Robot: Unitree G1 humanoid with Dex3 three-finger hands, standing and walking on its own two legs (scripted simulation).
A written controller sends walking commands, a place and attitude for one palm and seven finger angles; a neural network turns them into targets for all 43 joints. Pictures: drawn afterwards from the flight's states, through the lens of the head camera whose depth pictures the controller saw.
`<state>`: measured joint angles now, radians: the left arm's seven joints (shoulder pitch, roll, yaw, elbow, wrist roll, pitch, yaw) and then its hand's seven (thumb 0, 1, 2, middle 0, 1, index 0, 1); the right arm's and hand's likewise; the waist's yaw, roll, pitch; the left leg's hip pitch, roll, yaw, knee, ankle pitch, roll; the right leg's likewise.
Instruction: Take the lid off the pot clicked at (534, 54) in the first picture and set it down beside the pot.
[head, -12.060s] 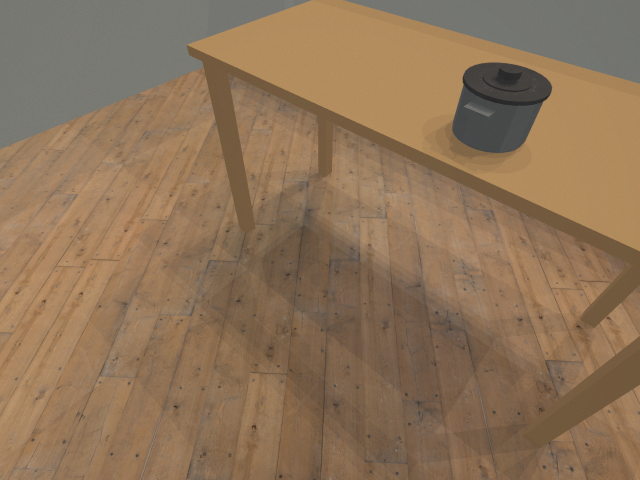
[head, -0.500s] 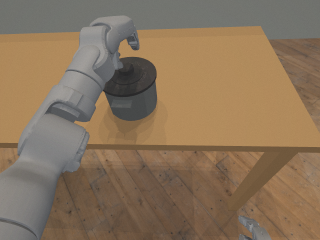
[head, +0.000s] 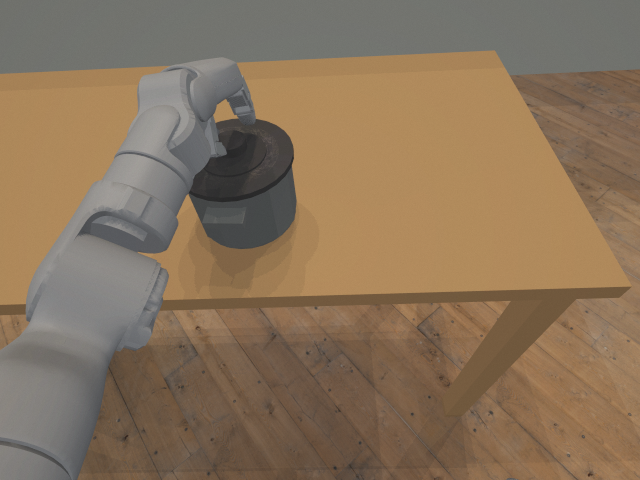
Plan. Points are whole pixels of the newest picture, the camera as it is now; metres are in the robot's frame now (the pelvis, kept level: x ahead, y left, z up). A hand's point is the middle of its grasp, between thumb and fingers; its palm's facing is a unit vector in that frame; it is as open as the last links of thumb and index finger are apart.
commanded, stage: lower the open fingers around the knob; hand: left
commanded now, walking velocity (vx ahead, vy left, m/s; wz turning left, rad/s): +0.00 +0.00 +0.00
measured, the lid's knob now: (230, 144) +0.51 +0.09 +0.15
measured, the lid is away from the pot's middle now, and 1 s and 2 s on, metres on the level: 0.00 0.00 0.00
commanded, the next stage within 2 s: close the fingers and squeeze the knob in 0.44 s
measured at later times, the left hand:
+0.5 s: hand (213, 145) +0.48 +0.10 +0.18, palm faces -0.36 -0.06 -0.93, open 10.3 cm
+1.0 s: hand (219, 144) +0.48 +0.10 +0.17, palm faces -0.37 -0.05 -0.93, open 9.4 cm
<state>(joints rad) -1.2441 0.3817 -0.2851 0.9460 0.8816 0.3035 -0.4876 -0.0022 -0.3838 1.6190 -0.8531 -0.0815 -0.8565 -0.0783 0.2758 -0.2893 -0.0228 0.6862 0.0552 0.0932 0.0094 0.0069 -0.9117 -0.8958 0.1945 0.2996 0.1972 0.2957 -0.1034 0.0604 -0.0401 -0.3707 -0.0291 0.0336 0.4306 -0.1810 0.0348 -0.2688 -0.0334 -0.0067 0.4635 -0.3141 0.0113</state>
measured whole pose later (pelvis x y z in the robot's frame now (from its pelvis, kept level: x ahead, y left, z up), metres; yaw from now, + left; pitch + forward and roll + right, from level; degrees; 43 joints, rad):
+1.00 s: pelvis +0.00 +0.00 +0.00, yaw +1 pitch +7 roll +1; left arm -1.24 0.34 -0.33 0.99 0.88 0.31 -0.46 0.00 -0.02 1.05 -0.52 -0.78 -0.57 -0.80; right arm 0.26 -0.27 -0.02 0.70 0.05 0.11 0.01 0.01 -0.91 -0.90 0.19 0.30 0.20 0.30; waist -0.10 0.06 -0.05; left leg -0.39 -0.03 0.02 0.45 -0.19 0.03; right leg -0.28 -0.04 -0.02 0.48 -0.32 0.01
